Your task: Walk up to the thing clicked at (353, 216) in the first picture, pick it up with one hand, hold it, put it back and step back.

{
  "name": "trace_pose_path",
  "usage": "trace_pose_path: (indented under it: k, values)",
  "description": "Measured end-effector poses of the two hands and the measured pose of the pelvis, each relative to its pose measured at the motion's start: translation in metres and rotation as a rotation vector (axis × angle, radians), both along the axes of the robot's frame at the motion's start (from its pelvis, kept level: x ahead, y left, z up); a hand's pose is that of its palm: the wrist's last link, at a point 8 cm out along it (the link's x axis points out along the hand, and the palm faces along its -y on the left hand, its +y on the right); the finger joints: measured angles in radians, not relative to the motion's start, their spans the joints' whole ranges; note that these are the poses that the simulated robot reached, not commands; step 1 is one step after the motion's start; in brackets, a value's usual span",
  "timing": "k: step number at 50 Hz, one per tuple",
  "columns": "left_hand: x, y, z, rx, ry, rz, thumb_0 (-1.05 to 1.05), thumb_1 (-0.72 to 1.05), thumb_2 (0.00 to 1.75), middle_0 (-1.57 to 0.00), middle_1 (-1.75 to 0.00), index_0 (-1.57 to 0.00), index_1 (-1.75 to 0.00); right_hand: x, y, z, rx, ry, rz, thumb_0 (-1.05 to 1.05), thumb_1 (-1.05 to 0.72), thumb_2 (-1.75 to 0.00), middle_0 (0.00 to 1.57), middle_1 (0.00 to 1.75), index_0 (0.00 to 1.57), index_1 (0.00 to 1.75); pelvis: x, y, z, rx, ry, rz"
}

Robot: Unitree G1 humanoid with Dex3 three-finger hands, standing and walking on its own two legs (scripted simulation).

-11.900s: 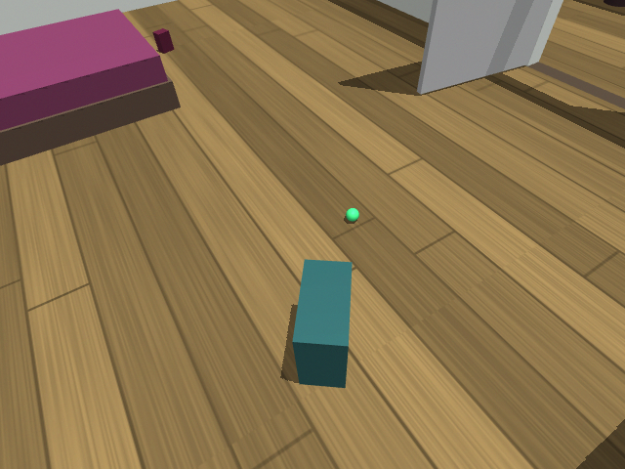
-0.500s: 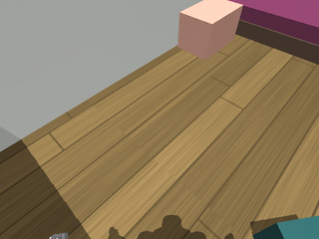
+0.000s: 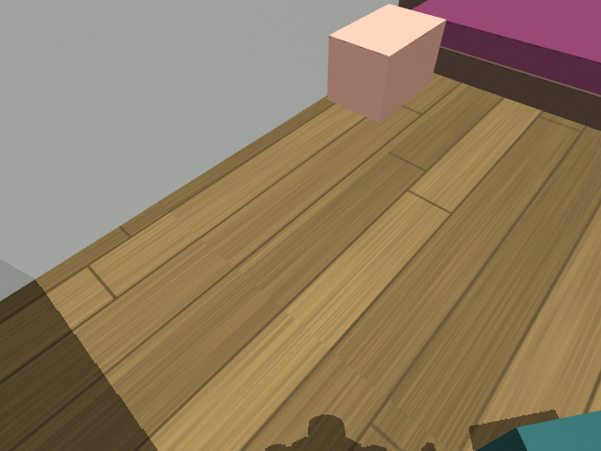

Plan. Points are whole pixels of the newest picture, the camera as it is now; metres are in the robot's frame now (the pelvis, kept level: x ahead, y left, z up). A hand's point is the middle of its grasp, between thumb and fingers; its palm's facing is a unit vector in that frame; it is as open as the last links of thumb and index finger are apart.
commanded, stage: stand
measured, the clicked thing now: out of the picture +0.30 -1.19 -0.75
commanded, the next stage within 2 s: none
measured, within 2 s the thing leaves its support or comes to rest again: neither
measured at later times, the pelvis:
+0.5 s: pelvis +0.01 -0.01 +0.00, yaw -1 degrees
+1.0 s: pelvis +0.00 -0.01 +0.00, yaw -2 degrees
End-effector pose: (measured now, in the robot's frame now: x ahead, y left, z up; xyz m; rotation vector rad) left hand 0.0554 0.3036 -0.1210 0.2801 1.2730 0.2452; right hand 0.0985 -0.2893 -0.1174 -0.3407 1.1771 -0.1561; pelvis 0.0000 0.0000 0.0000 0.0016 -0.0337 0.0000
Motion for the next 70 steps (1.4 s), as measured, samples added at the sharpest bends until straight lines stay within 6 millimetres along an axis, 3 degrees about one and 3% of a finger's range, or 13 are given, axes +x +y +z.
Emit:
trace_pose_path:
  k: [7,16,25,35,58,70]
  values:
    - [0.004,-0.009,0.006,0.011,-0.016,-0.013,0.01,0.91,0.89,-0.2,-0.3,-0.2,-0.3,0.005,-0.004,-0.002,0.019,-0.015,-0.004,0.0,-0.9,-0.9,0.21,0.3,0.2,0.3,0.001,-0.006,0.002,0.001,-0.001,-0.005]
    - [0.013,-0.016,0.008,0.013,-0.029,-0.032,0.01,0.91,0.89,-0.2,-0.3,-0.2,-0.3,-0.008,-0.013,-0.003,0.015,0.019,-0.023,0.0,-0.9,-0.9,0.21,0.3,0.2,0.3,0.004,-0.012,0.002,-0.002,0.007,-0.009]
    - [0.021,-0.016,0.006,0.009,-0.025,-0.037,0.01,0.91,0.89,-0.2,-0.3,-0.2,-0.3,-0.022,-0.019,-0.003,-0.006,0.061,-0.042,0.0,-0.9,-0.9,0.21,0.3,0.2,0.3,0.007,-0.012,0.003,-0.002,0.009,-0.017]
    - [0.029,-0.014,0.007,0.006,-0.039,-0.042,0.01,0.91,0.89,-0.2,-0.3,-0.2,-0.3,-0.021,-0.016,-0.002,-0.008,0.048,-0.039,0.0,-0.9,-0.9,0.21,0.3,0.2,0.3,0.008,-0.01,0.003,0.001,0.005,-0.024]
    - [0.014,-0.014,0.007,0.012,-0.003,-0.045,0.01,0.91,0.89,-0.2,-0.3,-0.2,-0.3,-0.03,-0.015,-0.005,0.003,0.063,-0.038,0.0,-0.9,-0.9,0.21,0.3,0.2,0.3,0.005,-0.011,0.003,0.003,0.01,-0.029]
    - [0.017,-0.018,0.007,0.013,-0.006,-0.055,0.01,0.91,0.89,-0.2,-0.3,-0.2,-0.3,-0.031,-0.019,-0.005,0.001,0.066,-0.041,0.0,-0.9,-0.9,0.21,0.3,0.2,0.3,0.006,-0.013,0.003,0.003,0.011,-0.032]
